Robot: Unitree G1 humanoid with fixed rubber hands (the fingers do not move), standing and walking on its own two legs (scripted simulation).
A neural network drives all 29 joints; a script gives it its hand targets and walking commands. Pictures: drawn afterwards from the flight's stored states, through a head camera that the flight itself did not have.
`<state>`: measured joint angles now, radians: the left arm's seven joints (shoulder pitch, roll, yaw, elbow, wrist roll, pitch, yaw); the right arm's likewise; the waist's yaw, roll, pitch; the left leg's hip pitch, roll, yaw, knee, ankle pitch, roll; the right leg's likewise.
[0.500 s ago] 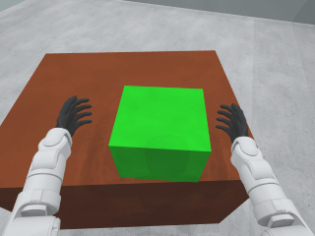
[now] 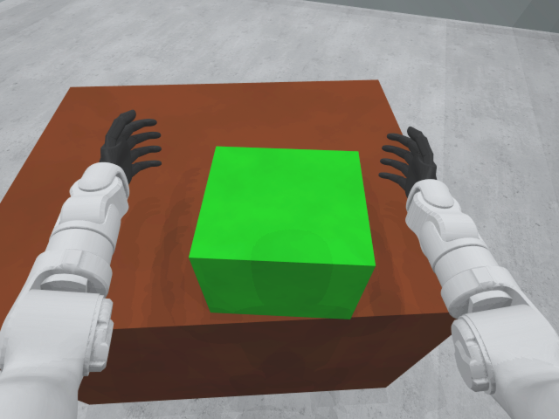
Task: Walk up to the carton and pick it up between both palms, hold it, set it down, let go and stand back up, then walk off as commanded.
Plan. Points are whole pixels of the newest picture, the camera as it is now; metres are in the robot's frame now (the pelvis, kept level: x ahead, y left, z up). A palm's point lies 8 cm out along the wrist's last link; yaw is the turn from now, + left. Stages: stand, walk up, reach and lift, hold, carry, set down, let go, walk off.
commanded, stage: reach and lift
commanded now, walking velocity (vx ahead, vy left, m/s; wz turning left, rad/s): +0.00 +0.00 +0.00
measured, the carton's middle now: (283, 233) +0.42 -0.02 -0.02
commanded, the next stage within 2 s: none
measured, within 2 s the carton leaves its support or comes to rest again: neither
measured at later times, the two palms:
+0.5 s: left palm (136, 199) +0.44 +0.22 +0.07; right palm (406, 204) +0.40 -0.21 +0.06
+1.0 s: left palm (158, 210) +0.44 +0.19 +0.04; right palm (389, 215) +0.40 -0.19 +0.03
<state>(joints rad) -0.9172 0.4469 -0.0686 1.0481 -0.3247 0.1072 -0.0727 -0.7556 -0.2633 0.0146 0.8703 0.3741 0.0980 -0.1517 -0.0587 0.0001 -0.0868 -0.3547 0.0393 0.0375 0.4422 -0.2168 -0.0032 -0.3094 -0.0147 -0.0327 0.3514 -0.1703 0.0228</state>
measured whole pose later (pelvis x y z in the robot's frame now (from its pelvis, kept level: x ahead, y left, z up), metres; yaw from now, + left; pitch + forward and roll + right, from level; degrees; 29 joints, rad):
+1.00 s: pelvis -0.03 +0.00 -0.04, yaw +1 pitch +24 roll -2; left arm -1.14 0.34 -0.21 1.63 -0.41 -0.37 -0.03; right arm -0.97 -0.17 0.03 1.32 0.34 -0.25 -0.13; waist -0.10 0.01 -0.27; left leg -0.91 0.04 0.00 0.76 -0.28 -0.01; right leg -0.86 -0.02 -0.06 0.70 -0.26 0.02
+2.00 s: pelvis +0.00 +0.00 -0.01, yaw +0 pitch +16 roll -1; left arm -0.98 0.21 0.33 1.55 0.12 -0.49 -0.03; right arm -0.76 0.03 -0.58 1.10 -0.34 -0.36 -0.09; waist -0.09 0.00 -0.12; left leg -0.55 0.03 0.03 0.47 -0.21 0.00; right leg -0.50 -0.02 -0.04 0.39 -0.17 0.03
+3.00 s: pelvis +0.01 +0.00 +0.00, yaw +0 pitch +17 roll -1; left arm -0.93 0.18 0.28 1.49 0.14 -0.52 -0.01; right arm -0.71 0.01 -0.52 1.17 -0.28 -0.51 -0.13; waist -0.06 -0.01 -0.13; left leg -0.51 0.04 0.03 0.40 -0.18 -0.01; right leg -0.46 -0.01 -0.04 0.29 -0.13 0.02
